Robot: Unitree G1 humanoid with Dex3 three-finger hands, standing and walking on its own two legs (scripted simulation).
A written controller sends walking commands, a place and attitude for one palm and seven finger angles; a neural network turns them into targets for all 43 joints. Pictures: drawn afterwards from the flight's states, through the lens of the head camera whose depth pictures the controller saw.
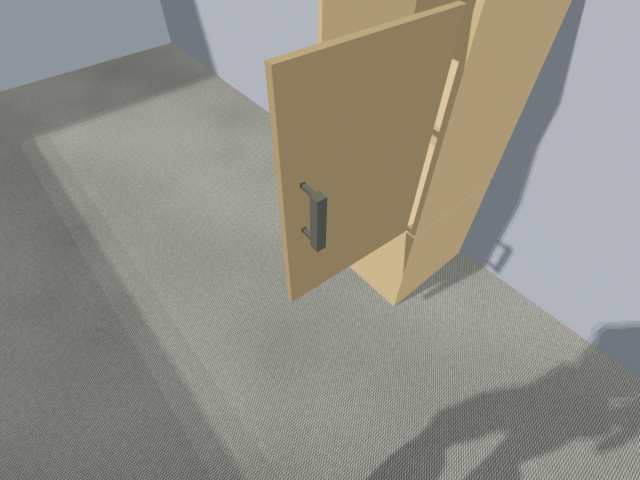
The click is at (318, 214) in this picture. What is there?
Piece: cupboard door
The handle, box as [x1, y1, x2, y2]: [300, 182, 326, 251]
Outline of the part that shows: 300,183 300,187 310,197 310,229 309,230 306,227 302,228 302,232 310,240 310,245 316,251 318,251 325,246 326,197 320,191 315,192 305,182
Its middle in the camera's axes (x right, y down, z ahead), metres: -0.02 -0.04 +0.73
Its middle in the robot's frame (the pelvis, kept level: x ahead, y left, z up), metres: +0.57 +0.05 -0.05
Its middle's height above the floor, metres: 0.73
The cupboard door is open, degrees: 86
